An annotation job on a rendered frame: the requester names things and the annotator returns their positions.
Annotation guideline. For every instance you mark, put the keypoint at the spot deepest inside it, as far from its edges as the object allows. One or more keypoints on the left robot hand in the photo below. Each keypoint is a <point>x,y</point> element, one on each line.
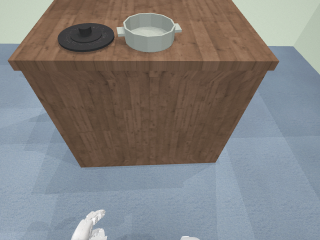
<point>84,230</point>

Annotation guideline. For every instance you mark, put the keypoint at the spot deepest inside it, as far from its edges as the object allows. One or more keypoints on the knob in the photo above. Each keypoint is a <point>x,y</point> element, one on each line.
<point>84,29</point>

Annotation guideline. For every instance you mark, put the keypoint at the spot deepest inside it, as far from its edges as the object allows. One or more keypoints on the table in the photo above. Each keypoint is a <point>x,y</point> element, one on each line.
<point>118,106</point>

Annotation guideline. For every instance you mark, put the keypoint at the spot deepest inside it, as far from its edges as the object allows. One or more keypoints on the pot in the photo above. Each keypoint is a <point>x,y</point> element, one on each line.
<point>149,32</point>

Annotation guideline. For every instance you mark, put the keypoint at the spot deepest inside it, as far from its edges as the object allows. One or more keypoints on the lid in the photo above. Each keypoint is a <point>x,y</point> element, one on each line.
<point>100,37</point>

